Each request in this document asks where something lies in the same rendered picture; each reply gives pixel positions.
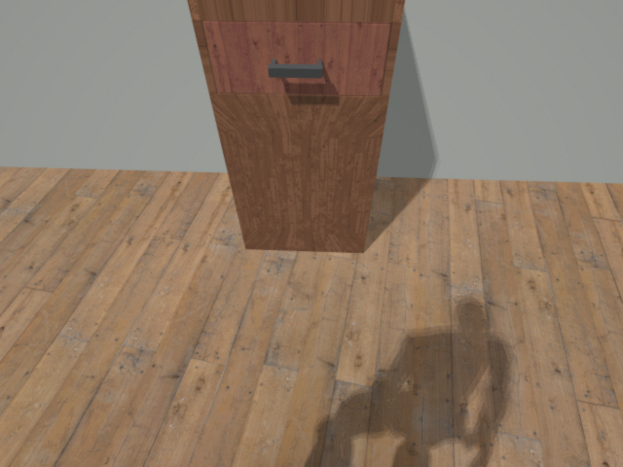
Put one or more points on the cabinet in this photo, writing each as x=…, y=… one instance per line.
x=302, y=167

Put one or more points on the handle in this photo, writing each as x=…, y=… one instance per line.
x=295, y=70

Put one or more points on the drawer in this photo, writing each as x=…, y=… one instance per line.
x=352, y=53

